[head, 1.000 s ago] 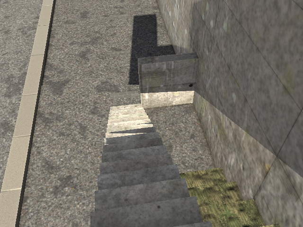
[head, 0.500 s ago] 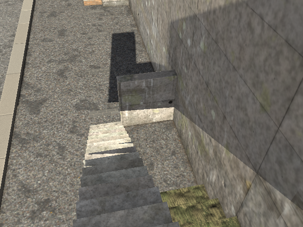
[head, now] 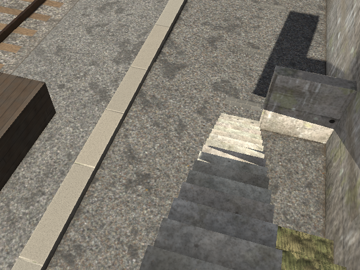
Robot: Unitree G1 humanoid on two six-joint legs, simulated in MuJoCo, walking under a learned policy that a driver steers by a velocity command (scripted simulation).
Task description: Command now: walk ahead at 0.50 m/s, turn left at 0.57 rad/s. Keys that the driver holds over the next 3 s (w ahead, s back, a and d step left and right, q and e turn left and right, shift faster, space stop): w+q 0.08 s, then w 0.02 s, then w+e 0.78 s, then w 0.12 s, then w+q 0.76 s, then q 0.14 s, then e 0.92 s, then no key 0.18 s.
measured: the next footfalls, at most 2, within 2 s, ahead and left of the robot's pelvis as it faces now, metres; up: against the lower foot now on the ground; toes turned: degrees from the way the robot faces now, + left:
left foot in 0.02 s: +0.07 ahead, +0.12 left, -0.19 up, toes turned -2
right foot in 0.46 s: +0.31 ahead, -0.17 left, -0.38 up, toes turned +6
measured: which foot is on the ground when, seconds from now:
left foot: up 0.00-0.00, down 0.02-0.46, up 0.48-0.88, down 0.90-1.00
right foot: down 0.00-0.02, up 0.04-0.44, down 0.46-0.90, up 0.92-1.00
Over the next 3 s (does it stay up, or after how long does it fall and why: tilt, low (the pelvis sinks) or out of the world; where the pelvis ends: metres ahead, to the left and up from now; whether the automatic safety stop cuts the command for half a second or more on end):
stays up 1.23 -0.08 -1.01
